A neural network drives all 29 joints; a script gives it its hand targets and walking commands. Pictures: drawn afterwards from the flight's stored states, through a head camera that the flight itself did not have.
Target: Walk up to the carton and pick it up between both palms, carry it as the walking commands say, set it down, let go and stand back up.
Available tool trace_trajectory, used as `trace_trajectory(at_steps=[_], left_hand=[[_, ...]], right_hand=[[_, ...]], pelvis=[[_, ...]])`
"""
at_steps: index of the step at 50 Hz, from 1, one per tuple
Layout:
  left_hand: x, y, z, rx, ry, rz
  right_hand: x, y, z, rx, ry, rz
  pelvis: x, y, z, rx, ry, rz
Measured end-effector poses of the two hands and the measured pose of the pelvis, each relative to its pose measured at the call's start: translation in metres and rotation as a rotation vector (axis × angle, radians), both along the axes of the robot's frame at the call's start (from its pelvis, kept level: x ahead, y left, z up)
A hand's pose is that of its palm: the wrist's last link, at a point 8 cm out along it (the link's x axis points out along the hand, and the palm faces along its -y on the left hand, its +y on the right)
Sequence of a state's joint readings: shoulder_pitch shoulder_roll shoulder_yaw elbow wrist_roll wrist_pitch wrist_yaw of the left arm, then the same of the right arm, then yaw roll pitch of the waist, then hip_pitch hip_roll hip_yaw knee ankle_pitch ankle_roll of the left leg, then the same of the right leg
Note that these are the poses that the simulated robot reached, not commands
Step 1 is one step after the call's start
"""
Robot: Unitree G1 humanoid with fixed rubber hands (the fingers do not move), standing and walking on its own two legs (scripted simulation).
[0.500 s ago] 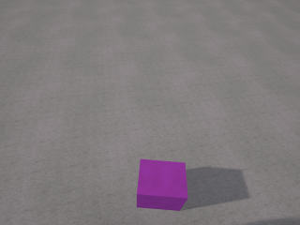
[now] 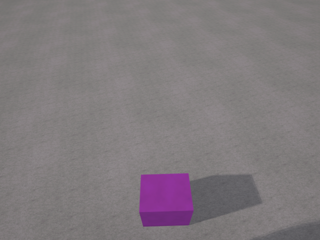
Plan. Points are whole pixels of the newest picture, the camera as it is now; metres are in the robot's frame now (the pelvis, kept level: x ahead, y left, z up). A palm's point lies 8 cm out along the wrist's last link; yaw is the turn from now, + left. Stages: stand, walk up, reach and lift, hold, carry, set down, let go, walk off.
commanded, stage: walk up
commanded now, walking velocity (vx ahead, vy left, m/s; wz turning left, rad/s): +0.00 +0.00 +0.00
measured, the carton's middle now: (165, 200) +0.48 -0.02 -0.65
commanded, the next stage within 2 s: stand in 0.70 s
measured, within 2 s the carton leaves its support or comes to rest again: neither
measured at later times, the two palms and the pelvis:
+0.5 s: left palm out of the picture +0.00 +0.22 -0.14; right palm out of the picture +0.01 -0.23 -0.14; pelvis +0.02 +0.00 +0.00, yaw +0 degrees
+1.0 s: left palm out of the picture +0.02 +0.23 -0.15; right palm out of the picture +0.03 -0.23 -0.14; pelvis +0.03 +0.01 +0.00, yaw +1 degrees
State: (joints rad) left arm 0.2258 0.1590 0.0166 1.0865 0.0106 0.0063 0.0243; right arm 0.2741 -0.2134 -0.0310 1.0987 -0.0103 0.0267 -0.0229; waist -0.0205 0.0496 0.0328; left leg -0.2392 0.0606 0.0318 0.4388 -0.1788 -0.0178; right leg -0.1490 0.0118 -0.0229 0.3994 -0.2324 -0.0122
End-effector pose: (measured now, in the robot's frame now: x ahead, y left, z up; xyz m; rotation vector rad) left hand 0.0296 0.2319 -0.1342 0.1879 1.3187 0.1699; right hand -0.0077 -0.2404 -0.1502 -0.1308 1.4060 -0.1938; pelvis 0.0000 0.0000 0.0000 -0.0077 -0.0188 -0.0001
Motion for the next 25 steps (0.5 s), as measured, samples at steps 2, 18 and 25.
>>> trace_trajectory(at_steps=[2, 18, 25], left_hand=[[0.003, -0.006, -0.001, -0.009, -0.008, 0.004], [-0.019, -0.014, -0.008, -0.035, 0.051, 0.058], [-0.029, -0.011, -0.009, -0.037, 0.086, 0.07]], right_hand=[[-0.002, 0.001, 0.0, 0.007, 0.006, 0.005], [0.015, 0.008, 0.007, 0.005, -0.01, 0.026], [0.021, 0.014, 0.007, 0.005, -0.014, 0.03]], pelvis=[[0.001, -0.003, 0.0, -0.003, -0.003, 0.006], [0.011, -0.008, 0.003, 0.007, -0.01, 0.01], [0.016, -0.003, 0.003, 0.009, -0.007, 0.009]])
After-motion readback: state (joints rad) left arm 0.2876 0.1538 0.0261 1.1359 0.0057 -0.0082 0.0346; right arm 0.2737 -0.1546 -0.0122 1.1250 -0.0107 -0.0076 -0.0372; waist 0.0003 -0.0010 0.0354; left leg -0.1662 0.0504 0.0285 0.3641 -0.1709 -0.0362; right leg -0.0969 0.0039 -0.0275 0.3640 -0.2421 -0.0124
